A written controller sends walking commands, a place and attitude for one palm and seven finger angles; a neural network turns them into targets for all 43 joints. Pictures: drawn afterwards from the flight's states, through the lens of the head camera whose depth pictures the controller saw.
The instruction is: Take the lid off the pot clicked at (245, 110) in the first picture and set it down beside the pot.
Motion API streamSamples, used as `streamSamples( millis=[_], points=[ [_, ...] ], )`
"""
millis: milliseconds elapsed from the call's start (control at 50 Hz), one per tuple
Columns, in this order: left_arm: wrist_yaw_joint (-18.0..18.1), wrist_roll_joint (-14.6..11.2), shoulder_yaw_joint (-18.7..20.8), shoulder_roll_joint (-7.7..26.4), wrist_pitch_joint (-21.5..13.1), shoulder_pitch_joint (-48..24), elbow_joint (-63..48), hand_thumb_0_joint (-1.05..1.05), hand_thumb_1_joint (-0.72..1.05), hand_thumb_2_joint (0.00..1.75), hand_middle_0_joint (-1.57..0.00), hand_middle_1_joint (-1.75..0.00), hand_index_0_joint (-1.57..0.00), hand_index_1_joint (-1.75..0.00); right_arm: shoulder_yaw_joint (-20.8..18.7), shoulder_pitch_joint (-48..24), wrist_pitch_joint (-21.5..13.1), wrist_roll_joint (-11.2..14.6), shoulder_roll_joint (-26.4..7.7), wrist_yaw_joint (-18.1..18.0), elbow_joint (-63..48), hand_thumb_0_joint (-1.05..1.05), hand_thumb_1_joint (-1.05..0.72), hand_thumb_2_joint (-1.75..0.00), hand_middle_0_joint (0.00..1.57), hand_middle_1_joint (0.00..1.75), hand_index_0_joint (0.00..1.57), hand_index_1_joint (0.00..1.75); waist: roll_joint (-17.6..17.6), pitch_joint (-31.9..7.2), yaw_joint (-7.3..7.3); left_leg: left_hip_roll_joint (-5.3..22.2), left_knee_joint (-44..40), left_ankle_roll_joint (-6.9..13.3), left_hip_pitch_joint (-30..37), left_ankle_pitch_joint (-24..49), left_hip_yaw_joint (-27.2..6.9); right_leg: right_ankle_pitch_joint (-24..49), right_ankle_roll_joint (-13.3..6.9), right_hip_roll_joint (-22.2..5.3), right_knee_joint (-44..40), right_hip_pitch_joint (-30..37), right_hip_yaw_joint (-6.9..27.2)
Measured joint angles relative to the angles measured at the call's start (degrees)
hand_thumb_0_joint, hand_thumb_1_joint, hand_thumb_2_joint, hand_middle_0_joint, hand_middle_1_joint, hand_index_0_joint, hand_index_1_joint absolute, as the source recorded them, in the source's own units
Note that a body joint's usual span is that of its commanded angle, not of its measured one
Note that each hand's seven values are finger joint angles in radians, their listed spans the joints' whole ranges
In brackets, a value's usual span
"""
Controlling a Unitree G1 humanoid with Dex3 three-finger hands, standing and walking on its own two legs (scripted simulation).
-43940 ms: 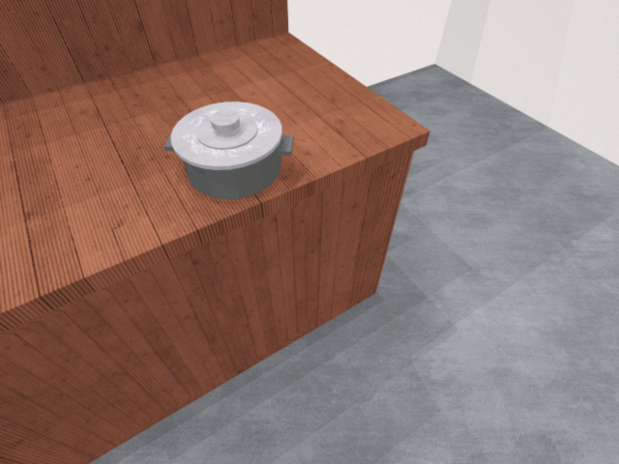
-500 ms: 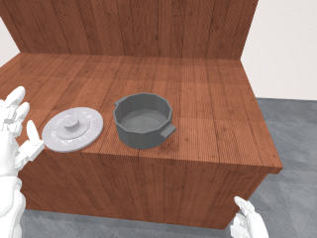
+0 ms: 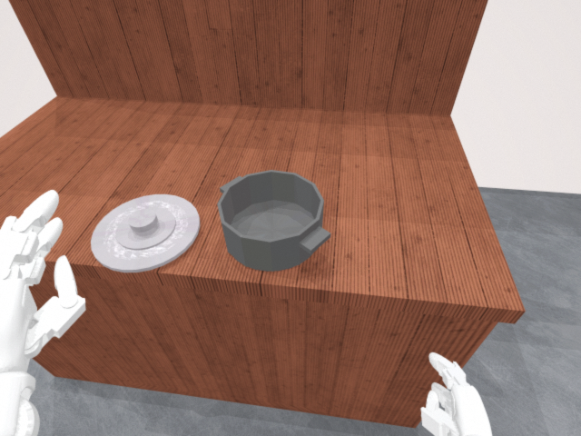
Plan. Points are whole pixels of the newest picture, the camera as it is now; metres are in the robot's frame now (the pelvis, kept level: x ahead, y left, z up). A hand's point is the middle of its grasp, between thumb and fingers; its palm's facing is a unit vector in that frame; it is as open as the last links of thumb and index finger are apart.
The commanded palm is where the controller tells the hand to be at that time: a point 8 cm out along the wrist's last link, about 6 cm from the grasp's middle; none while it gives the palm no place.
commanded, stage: step back with the hand held close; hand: left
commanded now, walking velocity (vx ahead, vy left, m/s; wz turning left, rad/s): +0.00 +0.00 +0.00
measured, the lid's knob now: (143, 220) +0.46 +0.35 +0.01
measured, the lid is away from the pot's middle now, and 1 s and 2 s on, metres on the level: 0.25 0.25 0.25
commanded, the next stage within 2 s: stop stepping back and stand still in 1.32 s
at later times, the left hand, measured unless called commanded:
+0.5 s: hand (78, 320) +0.17 +0.24 +0.16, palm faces +0.20 -0.83 -0.52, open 7.4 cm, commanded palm +0.12 +0.30 +0.19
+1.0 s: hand out of the picture +0.08 +0.26 +0.18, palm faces +0.31 -0.84 -0.45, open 7.4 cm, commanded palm +0.02 +0.32 +0.19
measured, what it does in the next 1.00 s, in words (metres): walks backwards: right foot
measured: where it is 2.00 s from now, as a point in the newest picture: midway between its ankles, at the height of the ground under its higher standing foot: outside the picture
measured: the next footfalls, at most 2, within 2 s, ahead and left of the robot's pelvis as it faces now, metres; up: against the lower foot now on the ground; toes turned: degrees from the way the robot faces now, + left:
right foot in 0.90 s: -0.07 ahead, -0.10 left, +0.00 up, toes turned -1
right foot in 1.42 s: -0.28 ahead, -0.07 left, +0.00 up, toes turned -7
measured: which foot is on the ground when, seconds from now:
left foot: down 0.00-1.00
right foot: down 0.00-0.76, up 0.78-0.88, down 0.90-1.00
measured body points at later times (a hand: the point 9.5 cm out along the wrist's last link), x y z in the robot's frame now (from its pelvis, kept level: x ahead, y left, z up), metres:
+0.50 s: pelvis -0.03 +0.03 -0.01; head +0.01 +0.05 +0.43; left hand +0.16 +0.29 +0.19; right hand +0.14 -0.21 -0.08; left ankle +0.02 +0.13 -0.74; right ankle -0.03 -0.14 -0.74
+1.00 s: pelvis -0.11 +0.05 -0.02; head -0.08 +0.07 +0.43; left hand +0.06 +0.31 +0.20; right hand +0.05 -0.19 -0.09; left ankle -0.01 +0.13 -0.74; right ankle -0.11 -0.10 -0.74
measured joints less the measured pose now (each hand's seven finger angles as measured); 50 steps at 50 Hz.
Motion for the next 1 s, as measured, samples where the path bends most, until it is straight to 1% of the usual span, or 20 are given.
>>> streamSamples(
  millis=[80, 160, 200, 280, 340, 380, 420, 480, 500, 560, 620, 700, 760, 820, 840, 880, 900, 920, 960, 1000],
  points=[
    [-0.3, 0.0, 0.2, 0.0, 0.1, -0.4, 0.3, 0.02, 0.89, 0.90, -0.21, -0.30, -0.21, -0.30, 0.2, 0.0, 0.6, 0.0, 0.1, 0.0, -0.7, 0.01, -0.90, -0.90, 0.20, 0.30, 0.21, 0.30, -0.1, 0.1, -0.01, 0.2, 0.1, 0.0, -0.1, -0.2, 0.1, 0.0, 0.0, 0.2, -0.1, -0.1, 0.1],
    [-0.7, 0.2, 4.1, 2.1, -3.2, -1.6, -0.6, 0.02, 0.89, 0.90, -0.21, -0.30, -0.21, -0.30, 0.5, -0.9, 2.4, 0.0, -0.2, 1.0, -1.7, 0.01, -0.90, -0.90, 0.20, 0.30, 0.21, 0.30, -0.5, 0.6, -0.98, 0.7, 2.3, 0.6, -3.4, -0.9, 0.0, 0.3, 0.2, 0.7, 0.6, -2.8, 0.2],
    [-1.0, 0.3, 5.0, 2.7, -4.2, -1.3, -1.9, 0.02, 0.89, 0.90, -0.21, -0.30, -0.21, -0.30, 0.1, -1.4, 3.5, 0.1, -0.3, 1.5, -2.2, 0.01, -0.90, -0.90, 0.20, 0.30, 0.21, 0.30, -1.4, 1.3, -1.60, 0.7, 2.8, 0.6, -4.8, -0.9, 0.4, 0.3, 0.5, 0.6, 1.2, -4.3, 0.6],
    [-2.0, 0.5, 4.1, 2.8, -4.7, 1.9, -4.5, 0.02, 0.89, 0.90, -0.20, -0.30, -0.20, -0.30, -1.1, -1.2, 5.3, 0.5, -0.6, 2.0, -4.4, 0.01, -0.91, -0.90, 0.20, 0.30, 0.21, 0.30, -3.0, 2.8, -2.78, -0.1, 3.5, 1.3, -6.8, -0.8, 1.9, 0.3, 1.5, -0.4, 3.0, -7.5, 2.1],
    [-2.5, 0.7, 3.7, 3.8, -4.3, 5.5, -6.6, 0.02, 0.89, 0.90, -0.21, -0.30, -0.21, -0.30, -1.7, -1.0, 6.2, 0.8, -0.3, 2.2, -5.7, 0.01, -0.91, -0.90, 0.20, 0.30, 0.21, 0.30, -4.2, 3.9, -3.62, -0.5, 4.2, 1.9, -8.2, -0.7, 2.8, 0.3, 1.8, -0.9, 4.9, -9.8, 2.5],
    [-2.5, 0.5, 4.2, 5.1, -3.9, 7.7, -8.5, 0.02, 0.89, 0.90, -0.21, -0.30, -0.21, -0.30, -1.8, -0.8, 6.5, 1.1, 0.3, 2.3, -6.3, 0.01, -0.91, -0.90, 0.20, 0.30, 0.21, 0.30, -5.1, 4.5, -3.65, -0.5, 4.7, 2.2, -8.9, -0.7, 3.4, 0.5, 1.5, -1.3, 6.6, -11.3, 1.7],
    [-2.1, 0.3, 5.2, 6.5, -3.7, 9.5, -10.5, 0.02, 0.89, 0.90, -0.21, -0.30, -0.21, -0.30, -1.8, -0.5, 6.3, 1.1, 1.0, 2.4, -6.7, 0.01, -0.91, -0.90, 0.20, 0.30, 0.20, 0.30, -6.1, 4.9, -3.36, -0.3, 5.4, 2.3, -9.6, -0.6, 4.2, 0.4, 0.7, -1.7, 8.4, -12.9, 0.7],
    [-1.3, 0.1, 6.6, 7.9, -3.6, 10.3, -13.0, 0.02, 0.89, 0.90, -0.21, -0.30, -0.21, -0.30, -1.5, 0.4, 5.0, 1.1, 1.7, 2.5, -7.0, 0.01, -0.91, -0.90, 0.20, 0.30, 0.20, 0.30, -6.4, 5.0, -2.79, -0.1, 7.2, 2.4, -10.8, -1.0, 4.6, -1.0, -0.6, -1.9, 10.6, -14.0, -0.7],
    [-1.0, 0.0, 6.8, 8.1, -3.7, 10.0, -13.5, 0.02, 0.89, 0.90, -0.21, -0.30, -0.21, -0.30, -1.3, 0.7, 4.5, 1.1, 1.8, 2.5, -6.9, 0.01, -0.91, -0.90, 0.20, 0.30, 0.20, 0.30, -6.0, 4.9, -2.68, 0.0, 7.9, 2.4, -11.3, -1.1, 4.5, -1.6, -0.6, -1.8, 10.9, -14.2, -0.9],
    [-0.2, 0.0, 7.1, 7.3, -4.4, 8.0, -13.8, 0.02, 0.89, 0.90, -0.21, -0.30, -0.21, -0.30, -0.9, 1.1, 3.5, 1.2, 1.6, 2.4, -6.3, 0.01, -0.91, -0.90, 0.20, 0.30, 0.20, 0.30, -3.7, 4.8, -2.90, 0.7, 10.1, 2.3, -12.8, -1.2, 3.2, -0.2, 1.0, -1.3, 11.0, -14.3, -1.9],
    [0.4, 0.0, 7.1, 6.1, -5.4, 7.0, -13.1, 0.02, 0.89, 0.90, -0.21, -0.30, -0.21, -0.30, -0.8, 1.3, 3.7, 1.3, 1.7, 2.2, -5.4, 0.01, -0.91, -0.90, 0.20, 0.30, 0.21, 0.30, -2.4, 3.6, -3.64, 0.6, 11.3, 2.2, -14.1, -1.5, 2.4, 0.2, 1.2, -1.2, 11.4, -14.9, -2.6],
    [1.1, 0.2, 5.8, 4.2, -6.2, 6.3, -10.5, 0.02, 0.89, 0.90, -0.21, -0.30, -0.21, -0.30, -1.1, 2.1, 4.4, 1.2, 1.4, 1.5, -4.7, 0.01, -0.91, -0.90, 0.20, 0.30, 0.21, 0.30, -2.1, 1.8, -4.43, -0.3, 12.6, 2.7, -15.3, -3.1, 1.9, 0.9, 1.4, -1.6, 11.8, -15.9, -2.2],
    [1.6, 0.4, 5.0, 3.2, -6.1, 5.5, -8.2, 0.01, 0.89, 0.90, -0.21, -0.30, -0.21, -0.30, -1.2, 3.0, 4.3, 1.3, 0.9, 0.9, -5.3, 0.01, -0.91, -0.90, 0.20, 0.30, 0.21, 0.30, -1.8, 1.5, -5.00, -0.4, 11.9, 3.6, -15.6, 0.8, 1.9, 0.5, 0.7, -1.3, 12.3, -16.6, -1.7],
    [1.7, 1.4, 5.0, 3.7, -5.8, 4.0, -6.5, 0.02, 0.89, 0.90, -0.21, -0.30, -0.21, -0.30, -1.2, 4.0, 3.4, 1.4, 0.9, 0.5, -6.0, 0.01, -0.91, -0.90, 0.20, 0.30, 0.21, 0.30, -1.8, 1.9, -5.63, -0.6, 11.2, 4.1, -16.3, 1.6, 0.8, -4.1, -0.6, 1.0, 17.7, -17.1, -1.0],
    [1.6, 1.6, 5.2, 4.0, -5.8, 3.8, -6.4, 0.02, 0.89, 0.90, -0.21, -0.30, -0.21, -0.30, -1.2, 4.5, 3.0, 1.4, 1.0, 0.6, -6.2, 0.01, -0.91, -0.90, 0.20, 0.30, 0.21, 0.30, -1.9, 1.7, -5.69, -0.7, 10.7, 4.2, -16.7, 2.1, 0.5, -4.9, -0.9, 1.9, 19.1, -16.6, -1.2],
    [1.6, 1.7, 6.3, 5.1, -6.0, 4.6, -7.7, 0.02, 0.89, 0.90, -0.21, -0.30, -0.21, -0.30, -1.0, 5.4, 2.3, 1.4, 1.3, 1.0, -6.6, 0.01, -0.91, -0.90, 0.20, 0.30, 0.20, 0.30, -2.7, 1.0, -5.51, -1.0, 10.2, 4.1, -18.2, 3.0, 0.5, -4.9, -1.6, 3.1, 17.8, -14.2, -1.7],
    [1.7, 1.6, 7.0, 5.7, -6.4, 5.4, -8.8, 0.02, 0.89, 0.90, -0.21, -0.30, -0.21, -0.30, -0.9, 5.6, 2.0, 1.3, 1.3, 1.2, -6.8, 0.01, -0.91, -0.90, 0.20, 0.30, 0.21, 0.30, -3.6, 0.6, -5.07, -1.4, 10.4, 4.0, -19.3, 3.1, 0.9, -6.5, -2.1, 3.0, 14.9, -12.8, -1.6],
    [1.6, 1.6, 7.1, 5.3, -7.0, 5.7, -9.7, 0.02, 0.89, 0.90, -0.21, -0.30, -0.21, -0.30, -1.0, 5.0, 1.7, 1.1, 1.0, 1.4, -6.6, 0.01, -0.90, -0.90, 0.20, 0.30, 0.21, 0.30, -3.2, 0.9, -4.53, -1.0, 10.9, 3.8, -20.3, 2.8, 0.8, -7.8, -2.2, 3.4, 13.8, -13.0, -1.6],
    [1.4, 1.3, 6.1, 4.4, -8.2, 6.3, -11.2, 0.02, 0.89, 0.90, -0.21, -0.30, -0.21, -0.30, -1.4, 3.4, 1.8, 0.6, 0.3, 1.7, -5.4, 0.01, -0.90, -0.90, 0.20, 0.30, 0.21, 0.30, -2.3, 2.4, -4.02, -0.9, 11.2, 3.2, -20.6, 1.2, 0.0, -5.1, -1.9, 4.0, 12.8, -13.2, -1.7],
    [1.2, 1.3, 4.7, 4.5, -9.0, 6.9, -12.3, 0.02, 0.89, 0.90, -0.21, -0.30, -0.21, -0.30, -1.7, 2.6, 2.5, 0.6, 0.3, 1.8, -4.2, 0.01, -0.90, -0.90, 0.20, 0.30, 0.21, 0.30, -2.7, 2.8, -3.58, -1.6, 12.3, 2.3, -19.3, 1.4, -0.2, -3.2, -1.3, 3.7, 12.1, -13.2, -1.3]
  ],
)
